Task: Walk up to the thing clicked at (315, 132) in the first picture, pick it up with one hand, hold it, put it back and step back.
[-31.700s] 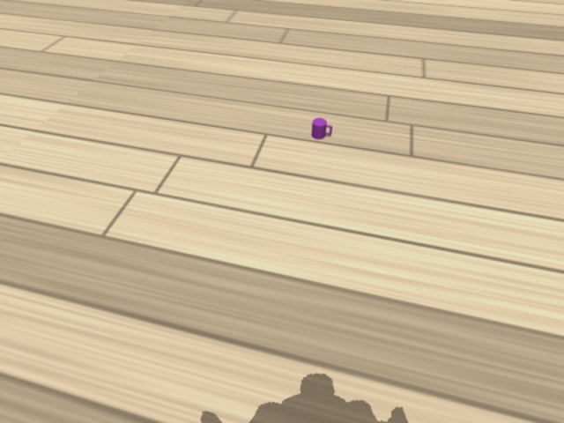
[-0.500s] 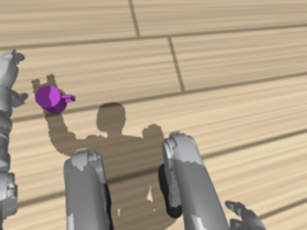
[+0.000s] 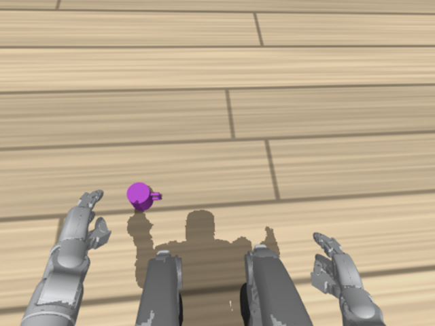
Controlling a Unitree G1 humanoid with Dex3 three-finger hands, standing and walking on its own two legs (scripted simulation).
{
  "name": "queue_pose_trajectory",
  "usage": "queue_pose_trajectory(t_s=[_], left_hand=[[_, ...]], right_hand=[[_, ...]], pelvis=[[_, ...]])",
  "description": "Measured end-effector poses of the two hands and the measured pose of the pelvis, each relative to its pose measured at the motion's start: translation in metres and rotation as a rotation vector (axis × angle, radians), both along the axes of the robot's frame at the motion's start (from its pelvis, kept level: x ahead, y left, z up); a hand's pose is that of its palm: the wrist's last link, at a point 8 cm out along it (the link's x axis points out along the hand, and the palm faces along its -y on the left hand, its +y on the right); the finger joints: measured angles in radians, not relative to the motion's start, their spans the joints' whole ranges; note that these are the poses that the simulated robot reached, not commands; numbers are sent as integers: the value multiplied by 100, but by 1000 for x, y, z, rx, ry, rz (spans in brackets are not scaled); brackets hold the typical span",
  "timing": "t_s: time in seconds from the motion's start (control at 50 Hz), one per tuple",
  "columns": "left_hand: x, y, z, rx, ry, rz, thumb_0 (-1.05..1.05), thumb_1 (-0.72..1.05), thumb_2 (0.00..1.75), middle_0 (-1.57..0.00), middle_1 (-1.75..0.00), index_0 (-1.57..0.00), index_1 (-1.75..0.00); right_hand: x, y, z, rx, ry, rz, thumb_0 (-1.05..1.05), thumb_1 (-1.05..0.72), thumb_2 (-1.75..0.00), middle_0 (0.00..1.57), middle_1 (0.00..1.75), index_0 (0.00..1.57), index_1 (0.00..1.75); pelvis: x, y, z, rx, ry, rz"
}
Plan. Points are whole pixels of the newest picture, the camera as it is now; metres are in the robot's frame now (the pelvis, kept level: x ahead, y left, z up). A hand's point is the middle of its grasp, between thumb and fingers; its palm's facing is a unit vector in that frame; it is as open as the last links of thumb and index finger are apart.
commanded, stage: home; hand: left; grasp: from above
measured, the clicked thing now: (145, 196) +0.53 +0.22 -0.54
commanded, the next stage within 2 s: none
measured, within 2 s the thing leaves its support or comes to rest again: neither
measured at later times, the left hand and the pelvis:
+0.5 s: hand (75, 270) +0.22 +0.19 +0.08, palm faces +0.10 -0.97 -0.21, open 7.4 cm; pelvis +0.05 +0.00 +0.13, yaw +2 degrees
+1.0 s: hand (73, 277) +0.21 +0.18 +0.09, palm faces +0.09 -0.97 -0.21, open 7.4 cm; pelvis +0.06 +0.00 +0.14, yaw +3 degrees
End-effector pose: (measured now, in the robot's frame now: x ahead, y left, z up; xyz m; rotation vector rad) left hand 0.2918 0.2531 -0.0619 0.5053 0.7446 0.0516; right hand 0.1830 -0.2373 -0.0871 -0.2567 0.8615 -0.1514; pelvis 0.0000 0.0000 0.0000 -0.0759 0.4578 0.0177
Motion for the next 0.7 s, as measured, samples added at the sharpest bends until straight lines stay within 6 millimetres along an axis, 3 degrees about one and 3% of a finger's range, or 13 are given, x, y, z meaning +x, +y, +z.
queue_pose_trajectory(t_s=[0.26, 0.44, 0.56, 0.7], left_hand=[[-49, -15, 96, -217, 46, 219, 1, 90, 90, -20, -30, -21, -30], [-80, -19, 157, -260, 33, 250, 1, 91, 90, -20, -30, -21, -30], [-96, -20, 177, -265, 23, 255, 1, 91, 90, -20, -30, -21, -30], [-102, -19, 177, -270, 32, 262, 1, 91, 90, -20, -30, -21, -30]], right_hand=[[-3, 1, 97, -39, -80, -56, 1, -90, -90, 21, 30, 20, 30], [4, 0, 144, -48, -177, -81, 2, -90, -90, 21, 30, 20, 30], [23, 3, 160, -43, -253, -63, 2, -90, -90, 21, 30, 20, 30], [41, 6, 169, -45, -314, -19, 2, -90, -90, 21, 30, 20, 30]], pelvis=[[31, -2, 86, 13, -148, 18], [51, -1, 124, 21, -233, 24], [57, 0, 133, 28, -265, 31], [57, -1, 135, 33, -282, 38]])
